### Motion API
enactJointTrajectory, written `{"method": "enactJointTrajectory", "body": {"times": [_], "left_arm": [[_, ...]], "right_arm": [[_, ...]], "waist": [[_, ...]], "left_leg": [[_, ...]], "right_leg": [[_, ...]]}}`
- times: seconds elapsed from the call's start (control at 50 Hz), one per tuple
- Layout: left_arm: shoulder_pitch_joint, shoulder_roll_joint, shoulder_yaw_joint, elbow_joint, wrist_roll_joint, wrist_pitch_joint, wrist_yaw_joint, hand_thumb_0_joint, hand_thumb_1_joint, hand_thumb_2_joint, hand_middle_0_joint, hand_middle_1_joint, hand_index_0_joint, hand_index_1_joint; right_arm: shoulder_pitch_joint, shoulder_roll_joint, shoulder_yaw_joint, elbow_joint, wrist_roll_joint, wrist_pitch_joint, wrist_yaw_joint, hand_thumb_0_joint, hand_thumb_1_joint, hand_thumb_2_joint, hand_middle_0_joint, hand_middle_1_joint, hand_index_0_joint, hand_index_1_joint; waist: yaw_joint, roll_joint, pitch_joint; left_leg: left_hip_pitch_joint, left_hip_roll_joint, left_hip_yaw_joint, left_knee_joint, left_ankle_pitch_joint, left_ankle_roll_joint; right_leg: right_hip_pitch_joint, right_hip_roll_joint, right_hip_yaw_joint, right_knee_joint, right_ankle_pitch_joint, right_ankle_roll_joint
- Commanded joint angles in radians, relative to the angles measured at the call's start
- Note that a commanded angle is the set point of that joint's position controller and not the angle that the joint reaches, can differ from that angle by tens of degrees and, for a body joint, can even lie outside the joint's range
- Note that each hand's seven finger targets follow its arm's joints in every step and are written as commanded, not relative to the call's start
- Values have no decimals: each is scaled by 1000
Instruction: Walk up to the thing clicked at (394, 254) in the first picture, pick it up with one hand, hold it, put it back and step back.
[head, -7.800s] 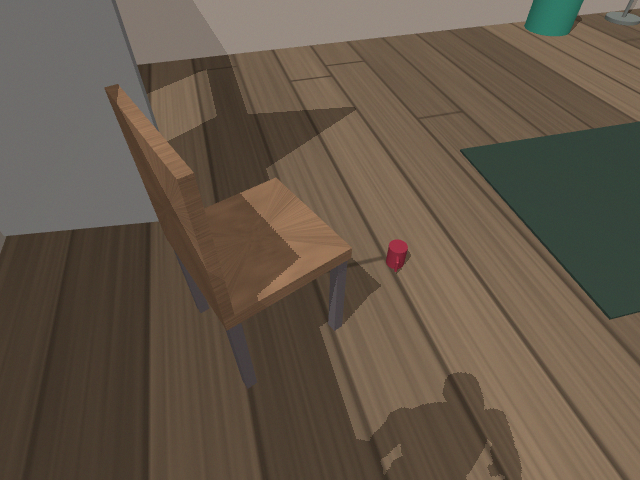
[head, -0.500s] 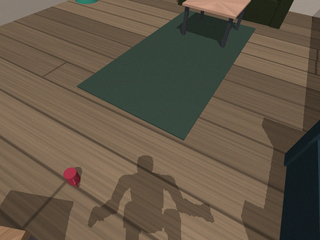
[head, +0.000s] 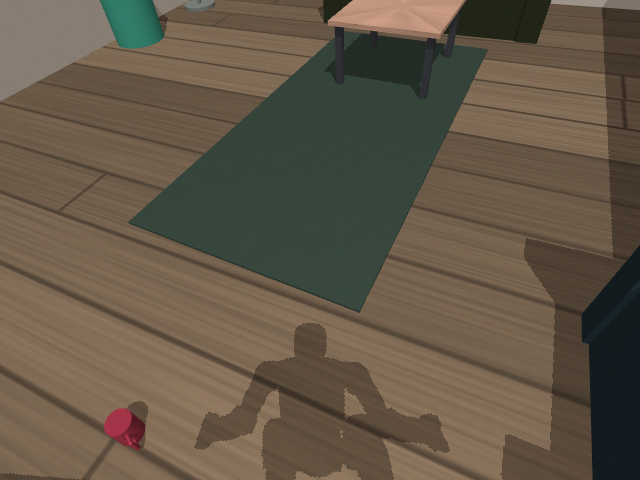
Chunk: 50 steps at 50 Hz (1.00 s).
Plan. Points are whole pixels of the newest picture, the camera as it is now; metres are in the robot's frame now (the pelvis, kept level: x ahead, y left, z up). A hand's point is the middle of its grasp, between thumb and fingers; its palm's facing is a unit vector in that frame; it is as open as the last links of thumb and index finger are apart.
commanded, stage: walk up
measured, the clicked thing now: (127, 432) +0.40 +0.62 -0.70
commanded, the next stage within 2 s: stand in 1.24 s
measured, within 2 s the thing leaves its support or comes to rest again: neither
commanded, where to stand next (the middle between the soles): +0.08 +0.03 m, yaw +2 degrees
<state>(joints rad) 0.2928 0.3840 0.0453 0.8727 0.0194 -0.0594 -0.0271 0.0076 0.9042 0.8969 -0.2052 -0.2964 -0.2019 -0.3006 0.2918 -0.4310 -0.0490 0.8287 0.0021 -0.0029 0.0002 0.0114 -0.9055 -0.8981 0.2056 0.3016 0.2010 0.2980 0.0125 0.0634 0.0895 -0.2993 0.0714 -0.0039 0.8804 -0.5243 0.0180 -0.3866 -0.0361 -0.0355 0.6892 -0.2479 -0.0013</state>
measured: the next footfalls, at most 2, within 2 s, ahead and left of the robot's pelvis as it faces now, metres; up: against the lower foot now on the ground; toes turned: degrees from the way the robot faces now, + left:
left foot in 0.24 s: +0.08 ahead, +0.14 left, +0.00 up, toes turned +2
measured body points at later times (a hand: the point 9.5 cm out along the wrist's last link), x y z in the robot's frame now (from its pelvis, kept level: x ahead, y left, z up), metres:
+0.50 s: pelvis +0.02 +0.02 +0.01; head +0.02 +0.04 +0.46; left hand +0.10 +0.34 -0.12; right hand +0.11 -0.29 -0.10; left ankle +0.04 +0.14 -0.71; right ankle +0.08 -0.12 -0.71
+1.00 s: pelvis +0.04 +0.02 +0.03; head +0.05 +0.01 +0.48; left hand +0.11 +0.33 -0.09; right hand +0.15 -0.28 -0.11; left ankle +0.04 +0.14 -0.71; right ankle +0.08 -0.12 -0.71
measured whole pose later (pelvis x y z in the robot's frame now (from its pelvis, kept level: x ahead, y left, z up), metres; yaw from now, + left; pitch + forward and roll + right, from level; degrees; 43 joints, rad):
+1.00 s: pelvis +0.04 +0.02 +0.03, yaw +1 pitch -3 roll +0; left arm 0.10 0.35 -0.01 1.13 0.00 -0.03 0.00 0.01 0.90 0.90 -0.21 -0.30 -0.20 -0.30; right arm 0.08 -0.36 -0.02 1.11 0.00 0.02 0.02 0.01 -0.91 -0.90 0.21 0.30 0.20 0.30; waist 0.02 0.02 0.06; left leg -0.13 0.01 0.02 0.39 -0.21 0.00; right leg -0.18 -0.06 -0.02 0.38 -0.16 0.04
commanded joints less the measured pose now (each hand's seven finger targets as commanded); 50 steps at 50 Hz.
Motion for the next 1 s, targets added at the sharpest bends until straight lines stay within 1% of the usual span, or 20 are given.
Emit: {"method": "enactJointTrajectory", "body": {"times": [0.0, 0.02, 0.14, 0.2, 0.22, 0.24, 0.26, 0.28, 0.3, 0.32, 0.36, 0.38, 0.4, 0.44, 0.46, 0.52, 0.62, 0.78, 0.84, 0.98], "left_arm": [[16, 285, 67, -60, -3, -20, 37, 0, 900, 900, -200, -300, -200, -300], [-9, 275, 63, -58, -7, -17, 39, 0, 900, 900, -200, -300, -200, -300], [-59, 267, 55, -53, -6, -7, 51, 0, 900, 900, -200, -300, -200, -300], [-132, 266, 46, -58, -18, 11, 50, 0, 900, 900, -200, -300, -200, -300], [-135, 240, 36, -53, -20, 16, 49, 0, 900, 900, -200, -300, -200, -300], [-132, 209, 25, -54, -23, 20, 48, 0, 900, 900, -200, -300, -200, -300], [-120, 184, 19, -40, -33, 24, 48, 0, 900, 900, -200, -300, -200, -300], [-127, 205, 29, -3, -30, 32, 52, 0, 900, 900, -200, -300, -200, -300], [-106, 212, 28, 18, -23, 33, 52, 0, 900, 900, -200, -300, -200, -300], [-112, 203, 26, 30, -22, 30, 48, 0, 900, 900, -200, -300, -200, -300], [-106, 209, 21, 51, -21, 17, 46, 0, 900, 900, -200, -300, -200, -300], [-123, 219, 21, 56, -23, 15, 47, 0, 900, 900, -200, -300, -200, -300], [-135, 223, 18, 66, -23, 16, 48, 0, 900, 900, -200, -300, -200, -300], [-171, 226, 10, 79, -17, 20, 45, 0, 900, 900, -200, -300, -200, -300], [-180, 216, 4, 89, -16, 23, 41, 0, 900, 900, -200, -300, -200, -300], [-186, 204, -1, 122, -18, 22, 35, 0, 900, 900, -200, -300, -200, -300], [-216, 217, -5, 155, -14, 7, 34, 0, 900, 900, -200, -300, -200, -300], [-221, 202, -10, 190, -16, 1, 38, 0, 900, 900, -200, -300, -200, -300], [-228, 196, -8, 196, -17, 4, 41, 0, 900, 900, -200, -300, -200, -300], [-251, 190, -5, 211, -13, 11, 43, 0, 900, 900, -200, -300, -200, -300]], "right_arm": [[28, -161, -36, -39, 10, -22, -14, 0, -900, -900, 200, 300, 200, 300], [48, -164, -35, -15, 11, -17, -12, 0, -900, -900, 200, 300, 200, 300], [13, -141, -31, 31, -4, -3, -5, 0, -900, -900, 200, 300, 200, 300], [25, -138, -38, 66, -10, -6, -4, 0, -900, -900, 200, 300, 200, 300], [25, -154, -43, 76, -17, -11, -6, 0, -900, -900, 200, 300, 200, 300], [7, -182, -50, 75, -26, -16, -8, 0, -900, -900, 200, 300, 200, 300], [-87, -230, -55, 51, -22, -20, -3, 0, -900, -900, 200, 300, 200, 300], [-142, -240, -53, 52, -10, -19, 3, 0, -900, -900, 200, 300, 200, 300], [-181, -230, -46, 49, -13, -18, 5, 0, -900, -900, 200, 300, 200, 300], [-173, -201, -34, 55, -15, -18, 5, 0, -900, -900, 200, 300, 200, 300], [-186, -165, -21, 66, -9, -19, 4, 0, -900, -900, 200, 300, 200, 300], [-176, -160, -20, 75, -5, -18, 4, 0, -900, -900, 200, 300, 200, 300], [-179, -166, -19, 86, -3, -15, 3, 0, -900, -900, 200, 300, 200, 300], [-173, -162, -18, 95, -6, -7, 5, 0, -900, -900, 200, 300, 200, 300], [-183, -160, -16, 106, -8, -3, 6, 0, -900, -900, 200, 300, 200, 300], [-222, -171, -13, 122, -11, -2, 10, 0, -900, -900, 200, 300, 200, 300], [-216, -153, -9, 152, -5, -6, 14, 0, -900, -900, 200, 300, 200, 300], [-234, -141, -11, 188, 4, -7, 10, 0, -900, -900, 200, 300, 200, 300], [-242, -138, -13, 203, 3, -5, 9, 0, -900, -900, 200, 300, 200, 300], [-254, -129, -12, 227, -2, 1, 10, 0, -900, -900, 200, 300, 200, 300]], "waist": [[7, -263, -70], [-4, -273, -89], [7, -264, -149], [-34, -226, -143], [-39, -176, -139], [-29, -96, -139], [12, 39, -115], [19, 76, -85], [34, 82, -84], [33, 66, -73], [35, 70, -87], [23, 58, -102], [16, 64, -109], [-1, 52, -72], [4, 46, -43], [14, 39, -14], [-8, -43, -58], [-11, -97, -165], [-8, -89, -167], [-6, -90, -107]], "left_leg": [[-179, 5, -62, 85, -54, 7], [-170, 3, -51, 63, -23, 4], [-41, -29, 7, -117, 82, -2], [80, -56, 43, -296, 239, 8], [107, -43, 12, -346, 296, 17], [104, 32, -107, -407, 316, 42], [12, 145, -282, -468, 286, 102], [-89, 196, -314, -487, 255, 166], [-114, 197, -292, -475, 266, 181], [-111, 154, -231, -462, 310, 155], [-78, 81, -136, -404, 401, 72], [-65, 58, -114, -386, 411, 49], [-48, 52, -114, -392, 365, 44], [-60, 64, -140, -465, 167, 57], [-58, 74, -154, -494, 93, 57], [-86, 84, -172, -547, 5, 53], [52, 44, -117, -509, 190, 28], [188, 45, -78, -513, 434, 20], [196, 51, -75, -535, 480, 16], [183, 49, -77, -581, 430, 11]], "right_leg": [[171, -267, 371, -310, 210, -217], [182, -237, 303, -291, 208, -197], [143, -228, 219, -214, 345, -194], [44, -216, 187, -155, 213, -164], [9, -202, 170, -127, 184, -131], [-17, -163, 143, -74, 128, -97], [-8, -44, 55, -19, -62, -39], [86, 19, 14, 42, -198, -35], [132, 10, 27, 48, -207, -34], [151, 10, 33, -15, -175, -35], [186, -38, 60, -113, 79, -44], [205, -55, 81, -122, 156, -50], [195, -63, 94, -135, 157, -53], [147, -61, 96, -163, -8, -50], [120, -52, 97, -188, -91, -46], [150, -33, 80, -223, -91, -36], [133, -87, 142, -323, -8, -38], [223, -111, 113, -347, 226, -22], [243, -114, 99, -345, 258, -15], [230, -108, 97, -391, 172, -4]]}}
